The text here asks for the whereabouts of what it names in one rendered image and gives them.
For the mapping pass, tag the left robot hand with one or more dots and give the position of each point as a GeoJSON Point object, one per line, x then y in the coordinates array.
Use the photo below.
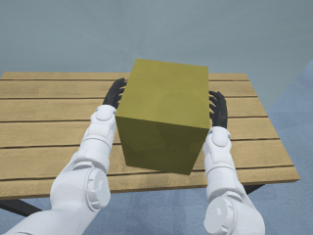
{"type": "Point", "coordinates": [113, 96]}

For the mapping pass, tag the robot right upper arm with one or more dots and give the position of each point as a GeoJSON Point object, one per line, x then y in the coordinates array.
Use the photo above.
{"type": "Point", "coordinates": [227, 216]}

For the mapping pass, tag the right robot forearm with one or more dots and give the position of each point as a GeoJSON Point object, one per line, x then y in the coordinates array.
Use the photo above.
{"type": "Point", "coordinates": [220, 171]}

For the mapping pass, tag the table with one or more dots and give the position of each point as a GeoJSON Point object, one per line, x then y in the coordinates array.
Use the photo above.
{"type": "Point", "coordinates": [45, 114]}

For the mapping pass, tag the left robot forearm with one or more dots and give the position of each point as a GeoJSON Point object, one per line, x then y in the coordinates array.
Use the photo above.
{"type": "Point", "coordinates": [96, 144]}

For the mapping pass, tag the carton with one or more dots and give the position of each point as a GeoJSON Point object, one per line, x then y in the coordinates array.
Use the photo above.
{"type": "Point", "coordinates": [163, 118]}

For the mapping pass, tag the right robot hand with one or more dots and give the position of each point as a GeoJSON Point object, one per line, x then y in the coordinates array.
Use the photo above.
{"type": "Point", "coordinates": [219, 116]}

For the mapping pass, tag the robot left upper arm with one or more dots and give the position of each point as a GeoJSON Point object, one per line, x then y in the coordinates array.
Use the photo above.
{"type": "Point", "coordinates": [76, 198]}

